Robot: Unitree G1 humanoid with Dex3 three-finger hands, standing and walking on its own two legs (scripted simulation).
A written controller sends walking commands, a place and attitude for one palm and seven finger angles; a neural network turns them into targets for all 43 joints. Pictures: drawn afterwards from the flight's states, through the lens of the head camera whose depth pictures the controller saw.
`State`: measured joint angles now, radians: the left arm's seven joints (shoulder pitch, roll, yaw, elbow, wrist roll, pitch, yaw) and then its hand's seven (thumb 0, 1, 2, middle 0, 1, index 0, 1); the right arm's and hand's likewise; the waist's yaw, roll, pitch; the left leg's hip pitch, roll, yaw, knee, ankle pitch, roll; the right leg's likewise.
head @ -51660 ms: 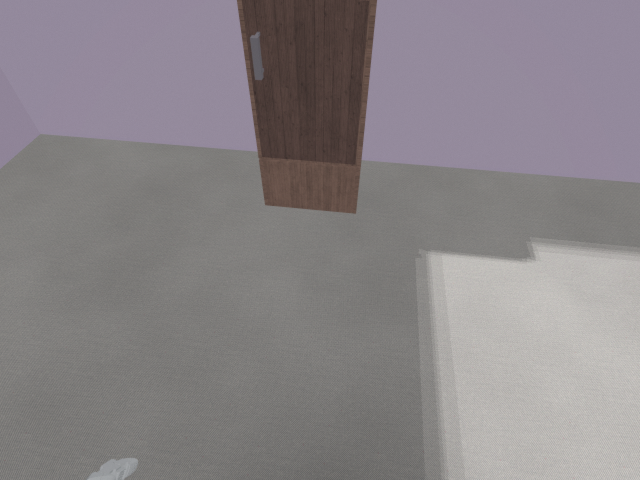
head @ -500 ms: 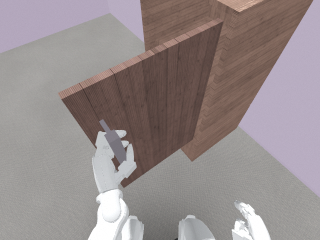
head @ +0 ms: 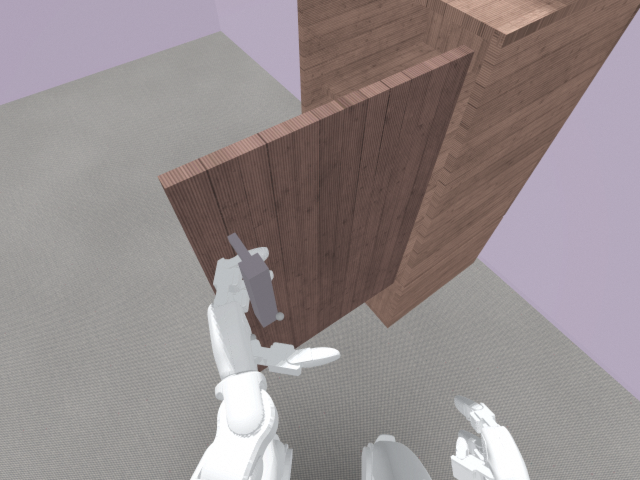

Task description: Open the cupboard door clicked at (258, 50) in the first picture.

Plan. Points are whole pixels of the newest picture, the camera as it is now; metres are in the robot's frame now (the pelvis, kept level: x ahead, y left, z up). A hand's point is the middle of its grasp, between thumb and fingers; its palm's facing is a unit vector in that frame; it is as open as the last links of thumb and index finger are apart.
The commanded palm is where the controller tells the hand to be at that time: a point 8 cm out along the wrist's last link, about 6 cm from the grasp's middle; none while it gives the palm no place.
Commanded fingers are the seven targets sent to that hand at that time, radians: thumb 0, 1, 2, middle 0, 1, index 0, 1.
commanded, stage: open thumb and fingers to let go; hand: left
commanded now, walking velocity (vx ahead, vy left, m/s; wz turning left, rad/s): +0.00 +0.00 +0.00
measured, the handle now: (252, 281) +0.35 +0.10 +0.04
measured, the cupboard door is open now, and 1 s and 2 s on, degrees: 88 92 92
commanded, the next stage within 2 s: slide the hand sideways off the handle in 0.18 s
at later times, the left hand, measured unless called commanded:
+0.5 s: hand (276, 353) +0.26 +0.07 +0.03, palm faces -0.20 -0.98 -0.07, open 16.1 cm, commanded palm +0.25 +0.11 +0.03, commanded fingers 0.00 -0.50 0.30 -0.15 -0.30 -0.15 -0.30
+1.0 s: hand (253, 377) +0.23 +0.09 +0.03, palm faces -0.12 -0.99 -0.02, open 16.2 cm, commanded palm +0.21 +0.16 +0.03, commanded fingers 0.00 -0.50 0.30 -0.15 -0.30 -0.15 -0.30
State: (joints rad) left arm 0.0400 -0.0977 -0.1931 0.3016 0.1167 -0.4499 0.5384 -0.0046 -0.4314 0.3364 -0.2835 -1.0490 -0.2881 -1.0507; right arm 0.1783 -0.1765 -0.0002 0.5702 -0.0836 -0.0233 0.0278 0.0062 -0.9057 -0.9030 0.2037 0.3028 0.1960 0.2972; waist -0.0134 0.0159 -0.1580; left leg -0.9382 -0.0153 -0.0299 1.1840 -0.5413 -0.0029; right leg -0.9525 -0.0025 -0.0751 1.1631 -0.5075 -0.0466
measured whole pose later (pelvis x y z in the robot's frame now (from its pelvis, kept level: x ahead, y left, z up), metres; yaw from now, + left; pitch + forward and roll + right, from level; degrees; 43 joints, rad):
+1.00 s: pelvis +0.00 +0.00 -0.01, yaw +0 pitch +17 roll -1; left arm 0.35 0.11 -0.17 -0.04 -0.05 -0.43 -0.02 -0.01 -0.51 0.30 -0.18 -0.31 -0.19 -0.32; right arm 0.21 -0.20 0.02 0.42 -0.01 -0.02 0.01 0.01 -0.90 -0.90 0.20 0.30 0.20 0.30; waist -0.01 0.03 -0.15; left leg -0.96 -0.02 -0.02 1.24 -0.58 0.01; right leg -0.98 0.00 -0.07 1.22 -0.54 -0.04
